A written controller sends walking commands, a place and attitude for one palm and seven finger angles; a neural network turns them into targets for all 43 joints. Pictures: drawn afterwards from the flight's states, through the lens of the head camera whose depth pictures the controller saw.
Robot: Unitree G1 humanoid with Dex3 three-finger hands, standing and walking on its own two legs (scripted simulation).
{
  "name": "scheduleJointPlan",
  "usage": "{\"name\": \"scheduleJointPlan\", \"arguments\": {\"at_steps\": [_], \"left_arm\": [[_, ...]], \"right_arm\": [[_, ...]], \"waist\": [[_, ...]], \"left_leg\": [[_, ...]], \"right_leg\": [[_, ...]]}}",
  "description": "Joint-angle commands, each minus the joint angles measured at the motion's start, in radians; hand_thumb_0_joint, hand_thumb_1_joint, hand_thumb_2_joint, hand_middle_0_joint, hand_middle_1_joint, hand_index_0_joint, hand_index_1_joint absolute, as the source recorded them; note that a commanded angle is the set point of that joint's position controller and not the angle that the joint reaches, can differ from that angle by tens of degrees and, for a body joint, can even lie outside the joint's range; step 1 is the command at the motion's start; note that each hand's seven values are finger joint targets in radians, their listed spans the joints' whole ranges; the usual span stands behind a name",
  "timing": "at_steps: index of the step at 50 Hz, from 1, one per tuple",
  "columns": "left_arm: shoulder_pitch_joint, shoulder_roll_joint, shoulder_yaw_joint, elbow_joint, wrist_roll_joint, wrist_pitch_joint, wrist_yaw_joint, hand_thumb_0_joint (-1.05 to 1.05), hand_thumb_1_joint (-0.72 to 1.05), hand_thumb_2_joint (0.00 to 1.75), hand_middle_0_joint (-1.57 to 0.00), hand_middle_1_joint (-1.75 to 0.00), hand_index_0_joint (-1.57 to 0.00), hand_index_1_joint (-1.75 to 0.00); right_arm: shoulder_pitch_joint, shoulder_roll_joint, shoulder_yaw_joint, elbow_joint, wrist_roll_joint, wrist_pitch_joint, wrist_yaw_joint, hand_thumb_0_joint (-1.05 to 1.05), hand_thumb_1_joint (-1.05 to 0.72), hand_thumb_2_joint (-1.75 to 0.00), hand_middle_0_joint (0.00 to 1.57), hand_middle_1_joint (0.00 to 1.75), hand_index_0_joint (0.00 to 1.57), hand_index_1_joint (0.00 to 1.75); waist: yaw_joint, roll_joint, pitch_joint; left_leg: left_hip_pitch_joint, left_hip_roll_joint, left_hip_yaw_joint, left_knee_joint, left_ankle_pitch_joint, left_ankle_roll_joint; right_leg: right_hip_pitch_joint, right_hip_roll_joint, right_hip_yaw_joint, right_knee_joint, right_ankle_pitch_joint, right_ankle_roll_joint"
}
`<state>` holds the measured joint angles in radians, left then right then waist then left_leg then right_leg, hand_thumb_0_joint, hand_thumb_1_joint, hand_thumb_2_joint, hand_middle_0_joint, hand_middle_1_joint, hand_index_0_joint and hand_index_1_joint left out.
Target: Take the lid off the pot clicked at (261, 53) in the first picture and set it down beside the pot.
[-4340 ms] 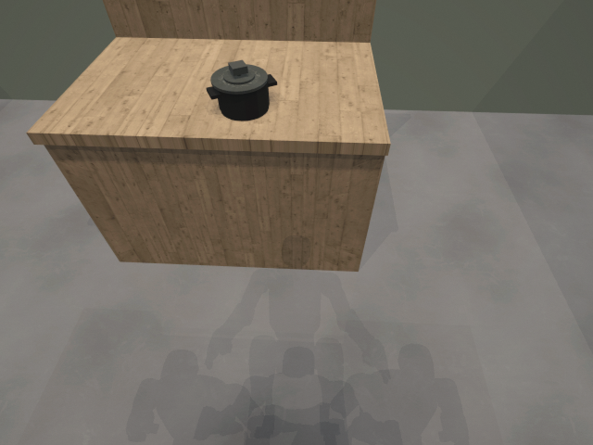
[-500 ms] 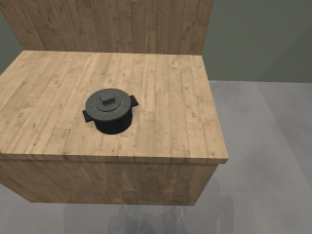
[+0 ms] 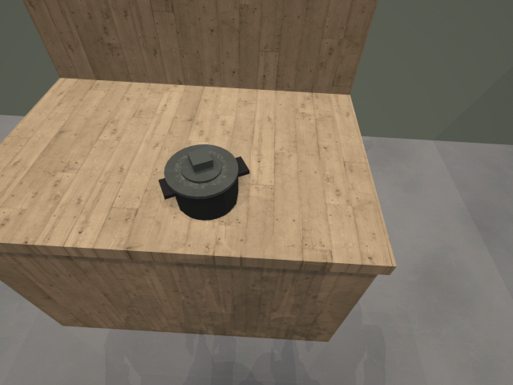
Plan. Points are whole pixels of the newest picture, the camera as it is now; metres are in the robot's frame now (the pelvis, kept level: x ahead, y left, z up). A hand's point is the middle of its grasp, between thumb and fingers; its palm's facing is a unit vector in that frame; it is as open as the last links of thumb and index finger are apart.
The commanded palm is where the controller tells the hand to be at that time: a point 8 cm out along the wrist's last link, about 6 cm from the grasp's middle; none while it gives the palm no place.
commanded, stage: look again from close up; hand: left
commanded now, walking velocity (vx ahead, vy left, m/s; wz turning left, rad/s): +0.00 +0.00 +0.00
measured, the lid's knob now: (200, 159) +0.53 +0.16 +0.02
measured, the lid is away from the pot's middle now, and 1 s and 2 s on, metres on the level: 0.01 0.01 0.01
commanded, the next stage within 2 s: lift the closed hand beside the body in 0.40 s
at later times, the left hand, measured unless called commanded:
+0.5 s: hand out of the picture -0.03 +0.16 -0.18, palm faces +0.02 -0.99 -0.17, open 7.4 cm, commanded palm +0.09 +0.21 -0.07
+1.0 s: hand out of the picture +0.12 +0.19 -0.08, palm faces +0.24 -0.93 -0.27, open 3.6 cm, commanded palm +0.09 +0.24 -0.05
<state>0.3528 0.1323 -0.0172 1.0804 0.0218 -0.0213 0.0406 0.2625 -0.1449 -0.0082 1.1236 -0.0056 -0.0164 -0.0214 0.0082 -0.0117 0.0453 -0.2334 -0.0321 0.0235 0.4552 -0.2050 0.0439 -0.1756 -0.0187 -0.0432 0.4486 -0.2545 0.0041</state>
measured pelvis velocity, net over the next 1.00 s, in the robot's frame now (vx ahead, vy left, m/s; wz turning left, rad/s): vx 0.01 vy -0.02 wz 0.03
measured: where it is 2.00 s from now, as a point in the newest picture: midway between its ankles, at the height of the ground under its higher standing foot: outside the picture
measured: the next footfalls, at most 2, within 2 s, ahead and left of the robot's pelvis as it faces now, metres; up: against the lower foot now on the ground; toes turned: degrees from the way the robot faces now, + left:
none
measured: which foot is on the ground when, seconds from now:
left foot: down 0.00-1.00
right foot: down 0.00-1.00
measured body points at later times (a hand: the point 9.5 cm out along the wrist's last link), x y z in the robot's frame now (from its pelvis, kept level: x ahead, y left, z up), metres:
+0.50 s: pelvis +0.00 +0.00 +0.00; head +0.01 +0.00 +0.45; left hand -0.03 +0.21 -0.16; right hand -0.03 -0.19 -0.16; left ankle +0.03 +0.09 -0.74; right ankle -0.01 -0.12 -0.74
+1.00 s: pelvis +0.01 -0.02 -0.01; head +0.02 -0.01 +0.44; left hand +0.10 +0.24 -0.06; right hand +0.25 -0.24 -0.04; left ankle +0.03 +0.09 -0.74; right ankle -0.01 -0.12 -0.74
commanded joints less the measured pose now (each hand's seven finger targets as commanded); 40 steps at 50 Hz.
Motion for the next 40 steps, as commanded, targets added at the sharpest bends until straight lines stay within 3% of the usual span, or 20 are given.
{"name": "scheduleJointPlan", "arguments": {"at_steps": [1,11,16,24,25,26,27,28,29,30,31,32,34,36,37,38,40], "left_arm": [[0.084,0.081,0.015,-0.021,-0.002,-0.012,0.008,0.0,0.9,0.9,-0.2,-0.3,-0.2,-0.3],[0.104,0.074,0.017,-0.013,-0.002,-0.011,0.008,0.0,0.9,0.9,-0.2,-0.3,-0.2,-0.3],[0.11,0.071,0.018,-0.01,-0.004,-0.013,0.008,0.0,0.9,0.9,-0.2,-0.3,-0.2,-0.3],[0.115,0.064,0.02,-0.01,-0.004,-0.012,0.009,0.0,0.9,0.9,-0.2,-0.3,-0.2,-0.3],[0.118,0.106,0.021,0.023,0.008,-0.019,0.036,0.0,0.9,0.9,-0.2,-0.3,-0.2,-0.3],[-0.575,0.224,-0.065,-1.281,-0.11,-0.196,0.038,0.0,0.9,0.9,-0.24,-0.35,-0.24,-0.35],[-0.195,0.226,-0.011,-1.047,-0.045,-0.131,0.108,0.0,0.9,0.9,-0.29,-0.4,-0.29,-0.4],[-0.153,0.182,-0.029,-1.004,-0.062,-0.066,0.149,0.0,0.9,0.9,-0.33,-0.44,-0.33,-0.44],[0.05,0.074,-0.068,-0.914,-0.064,-0.003,0.15,0.0,0.9,0.9,-0.38,-0.49,-0.38,-0.49],[0.008,0.027,-0.11,-0.935,-0.063,0.006,0.139,0.0,0.9,0.9,-0.42,-0.54,-0.42,-0.54],[0.048,-0.034,-0.162,-0.874,-0.047,0.004,0.121,0.0,0.9,0.9,-0.46,-0.59,-0.46,-0.59],[0.102,-0.046,-0.149,-0.73,-0.028,0.012,0.111,0.0,0.9,0.9,-0.51,-0.64,-0.51,-0.64],[0.25,-0.04,-0.094,-0.578,-0.019,0.015,0.083,0.0,0.9,0.9,-0.6,-0.73,-0.6,-0.73],[0.364,0.093,0.069,-0.674,-0.021,-0.017,0.06,0.0,0.9,0.9,-0.68,-0.83,-0.68,-0.83],[0.391,0.149,0.128,-0.782,-0.029,-0.04,0.053,0.0,0.9,0.9,-0.73,-0.88,-0.73,-0.88],[0.416,0.21,0.198,-0.822,-0.034,-0.05,0.054,0.0,0.9,0.9,-0.77,-0.92,-0.77,-0.92],[0.286,0.214,0.183,-1.007,-0.041,-0.079,0.049,0.0,0.9,0.9,-0.86,-1.02,-0.86,-1.02]], "right_arm": [[0.076,-0.075,-0.01,-0.02,0.0,-0.02,-0.002,0.0,-0.9,-0.9,0.2,0.3,0.2,0.3],[0.104,-0.061,-0.01,-0.012,-0.002,-0.018,-0.001,0.0,-0.9,-0.9,0.2,0.3,0.2,0.3],[0.121,-0.055,-0.009,-0.009,-0.002,-0.02,-0.002,0.0,-0.9,-0.9,0.2,0.3,0.2,0.3],[0.134,-0.041,-0.009,-0.003,0.0,-0.02,-0.004,0.0,-0.9,-0.9,0.2,0.3,0.2,0.3],[-0.004,-0.104,-0.007,-0.093,0.004,-0.015,0.002,0.0,-0.9,-0.9,0.2,0.3,0.2,0.3],[-0.001,-0.249,-0.015,-0.46,0.082,-0.192,-0.002,0.0,-0.9,-0.9,0.2,0.3,0.2,0.3],[-0.071,-0.185,0.016,-0.38,0.095,-0.265,-0.049,0.0,-0.9,-0.9,0.2,0.3,0.2,0.3],[-0.088,-0.196,0.008,-0.332,0.09,-0.277,-0.055,0.0,-0.9,-0.9,0.2,0.3,0.2,0.3],[-0.08,-0.169,0.009,-0.341,0.102,-0.276,-0.052,0.0,-0.9,-0.9,0.2,0.3,0.2,0.3],[-0.082,-0.173,0.018,-0.364,0.086,-0.282,-0.049,0.0,-0.9,-0.9,0.2,0.3,0.2,0.3],[-0.092,-0.18,0.022,-0.383,0.074,-0.293,-0.044,0.0,-0.9,-0.9,0.2,0.3,0.2,0.3],[-0.099,-0.191,0.007,-0.383,0.058,-0.288,-0.035,0.0,-0.9,-0.9,0.2,0.3,0.2,0.3],[-0.093,-0.204,-0.028,-0.44,0.048,-0.254,-0.006,0.0,-0.9,-0.9,0.2,0.3,0.2,0.3],[-0.144,-0.203,-0.052,-0.501,0.04,-0.229,0.008,0.0,-0.9,-0.9,0.2,0.3,0.2,0.3],[-0.163,-0.198,-0.055,-0.544,0.039,-0.226,0.01,0.0,-0.9,-0.9,0.2,0.3,0.2,0.3],[-0.178,-0.193,-0.059,-0.566,0.041,-0.22,0.008,0.0,-0.9,-0.9,0.2,0.3,0.2,0.3],[-0.185,-0.184,-0.049,-0.639,0.042,-0.215,0.004,0.0,-0.9,-0.9,0.2,0.3,0.2,0.3]], "waist": [[-0.002,0.032,0.034],[0.003,0.012,0.045],[0.002,0.015,0.019],[0.003,0.013,0.042],[0.028,-0.052,0.077],[-0.039,0.078,-0.379],[-0.008,0.25,-0.376],[-0.005,0.209,-0.284],[-0.007,0.161,-0.17],[-0.016,0.102,-0.067],[-0.028,0.049,0.008],[-0.026,-0.042,0.088],[0.014,-0.179,0.107],[0.068,-0.204,0.05],[0.085,-0.184,-0.002],[0.096,-0.11,-0.027],[0.064,-0.008,-0.04]], "left_leg": [[0.0,0.138,-0.159,-0.122,0.008,0.009],[-0.031,0.134,-0.159,-0.132,-0.053,0.009],[-0.013,0.134,-0.155,-0.122,-0.022,0.01],[-0.026,0.134,-0.146,-0.114,-0.012,0.011],[-0.087,0.112,-0.081,0.059,0.019,-0.027],[0.138,0.036,-0.095,-0.069,-0.052,-0.036],[0.158,0.073,-0.09,-0.092,-0.126,-0.035],[0.069,0.071,-0.117,-0.1,-0.191,-0.063],[0.042,0.066,-0.132,-0.129,-0.199,-0.052],[0.014,0.058,-0.137,-0.139,-0.221,-0.042],[0.007,0.05,-0.136,-0.13,-0.22,-0.03],[-0.032,0.046,-0.133,-0.112,-0.197,-0.021],[-0.098,0.045,-0.106,-0.086,-0.129,-0.023],[-0.098,0.039,-0.066,-0.076,-0.049,-0.033],[-0.087,0.034,-0.054,-0.073,-0.022,-0.037],[-0.076,0.034,-0.042,-0.068,-0.002,-0.043],[-0.041,0.025,-0.026,-0.059,0.003,-0.043]], "right_leg": [[-0.073,-0.087,0.095,-0.08,0.026,-0.042],[-0.084,-0.09,0.099,-0.074,-0.005,-0.046],[-0.082,-0.093,0.103,-0.065,0.016,-0.047],[-0.093,-0.093,0.105,-0.065,0.022,-0.049],[-0.089,-0.093,0.105,-0.1,0.108,-0.037],[-0.031,-0.033,0.049,-0.03,0.015,-0.034],[-0.077,-0.005,0.025,0.034,-0.018,-0.059],[-0.096,-0.008,-0.001,0.03,-0.028,-0.047],[-0.097,-0.001,-0.013,0.008,-0.026,-0.047],[-0.095,0.004,-0.022,-0.008,-0.041,-0.04],[-0.12,0.012,-0.029,-0.027,-0.041,-0.037],[-0.153,0.013,-0.04,-0.04,-0.06,-0.032],[-0.158,0.014,-0.051,-0.038,-0.079,-0.034],[-0.103,0.008,-0.037,-0.038,-0.067,-0.034],[-0.067,0.004,-0.028,-0.031,-0.055,-0.035],[-0.042,-0.001,-0.024,-0.025,-0.034,-0.038],[-0.045,-0.004,-0.002,-0.024,-0.001,-0.036]]}}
